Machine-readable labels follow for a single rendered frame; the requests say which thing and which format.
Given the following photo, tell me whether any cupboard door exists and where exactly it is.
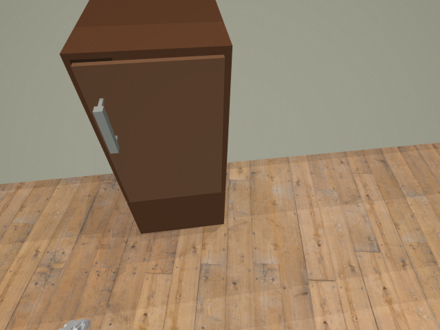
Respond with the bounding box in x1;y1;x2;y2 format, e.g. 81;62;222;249
71;54;225;202

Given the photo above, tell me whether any handle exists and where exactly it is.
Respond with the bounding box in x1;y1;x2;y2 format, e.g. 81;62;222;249
93;98;120;154

